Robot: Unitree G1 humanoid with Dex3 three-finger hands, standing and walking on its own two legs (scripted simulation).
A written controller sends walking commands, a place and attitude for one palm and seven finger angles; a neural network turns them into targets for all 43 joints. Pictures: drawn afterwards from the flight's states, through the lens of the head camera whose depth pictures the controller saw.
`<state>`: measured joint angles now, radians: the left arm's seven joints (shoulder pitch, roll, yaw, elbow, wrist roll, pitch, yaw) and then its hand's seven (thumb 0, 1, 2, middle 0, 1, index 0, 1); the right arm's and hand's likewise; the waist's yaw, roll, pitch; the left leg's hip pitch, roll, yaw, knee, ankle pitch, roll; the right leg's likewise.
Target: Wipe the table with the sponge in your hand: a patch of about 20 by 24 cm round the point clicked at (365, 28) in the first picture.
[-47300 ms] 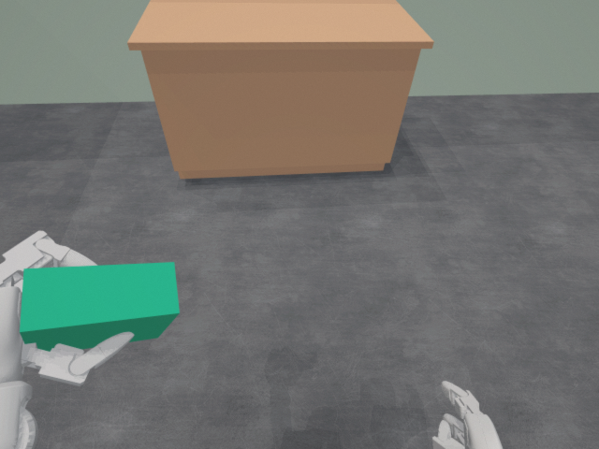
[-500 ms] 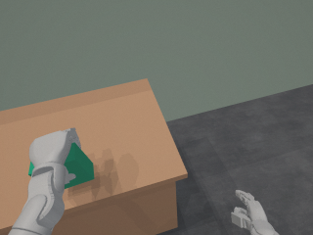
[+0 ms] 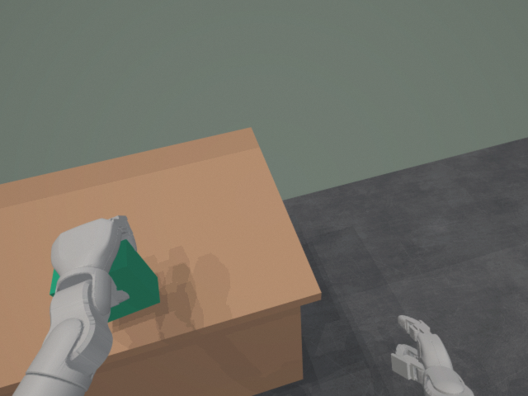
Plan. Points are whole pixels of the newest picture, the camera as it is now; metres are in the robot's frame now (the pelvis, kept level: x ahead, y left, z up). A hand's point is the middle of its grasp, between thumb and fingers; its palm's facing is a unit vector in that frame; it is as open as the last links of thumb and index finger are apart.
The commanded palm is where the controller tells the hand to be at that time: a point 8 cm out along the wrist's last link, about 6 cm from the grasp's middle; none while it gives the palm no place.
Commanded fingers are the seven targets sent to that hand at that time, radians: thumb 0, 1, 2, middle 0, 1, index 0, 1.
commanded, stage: move the sponge above the wiping area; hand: left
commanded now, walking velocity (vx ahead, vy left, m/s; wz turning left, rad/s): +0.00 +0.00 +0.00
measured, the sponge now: (116, 290) +0.26 +0.29 +0.02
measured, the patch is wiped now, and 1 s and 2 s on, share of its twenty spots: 0.00 0.00 0.00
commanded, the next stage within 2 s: lower the sponge onto the table in 1.02 s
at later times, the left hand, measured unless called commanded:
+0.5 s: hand (129, 279) +0.26 +0.25 +0.06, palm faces -0.08 -0.16 -0.98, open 9.5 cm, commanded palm +0.23 +0.25 +0.14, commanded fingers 0.00 0.10 1.30 -1.20 -1.60 -1.20 -1.60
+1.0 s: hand (138, 285) +0.25 +0.23 +0.06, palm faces -0.11 -0.14 -0.98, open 9.5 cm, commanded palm +0.24 +0.26 +0.14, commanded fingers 0.00 0.10 1.30 -1.20 -1.60 -1.20 -1.60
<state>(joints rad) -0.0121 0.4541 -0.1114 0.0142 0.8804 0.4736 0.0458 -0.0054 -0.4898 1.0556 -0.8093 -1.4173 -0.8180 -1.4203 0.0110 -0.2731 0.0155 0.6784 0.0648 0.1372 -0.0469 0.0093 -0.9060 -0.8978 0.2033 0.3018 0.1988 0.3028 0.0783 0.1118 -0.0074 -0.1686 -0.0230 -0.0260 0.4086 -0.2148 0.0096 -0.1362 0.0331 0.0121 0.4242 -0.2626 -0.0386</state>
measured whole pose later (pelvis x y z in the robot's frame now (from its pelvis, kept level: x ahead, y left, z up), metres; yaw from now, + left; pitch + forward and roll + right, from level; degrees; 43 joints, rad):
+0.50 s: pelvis +0.01 +0.00 +0.00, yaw +0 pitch -1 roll +1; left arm 0.06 0.42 -0.18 -0.07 0.88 0.49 -0.01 -0.01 -0.49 1.05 -0.81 -1.42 -0.82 -1.42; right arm 0.00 -0.28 0.02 0.65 0.05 0.15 -0.03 0.01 -0.91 -0.90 0.20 0.30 0.20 0.30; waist 0.09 0.12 -0.01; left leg -0.17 -0.03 -0.03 0.42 -0.23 0.01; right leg -0.14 0.03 0.01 0.44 -0.28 -0.04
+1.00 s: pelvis +0.00 -0.01 +0.00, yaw +0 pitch -1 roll +1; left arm 0.09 0.45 -0.16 -0.08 0.89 0.34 -0.02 -0.01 -0.49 1.05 -0.81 -1.42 -0.82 -1.42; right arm 0.03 -0.29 0.00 0.65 0.04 0.13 -0.06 0.01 -0.91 -0.90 0.20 0.30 0.20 0.30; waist 0.09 0.10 0.00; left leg -0.18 -0.01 -0.03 0.43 -0.23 0.00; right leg -0.14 0.04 0.01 0.45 -0.28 -0.05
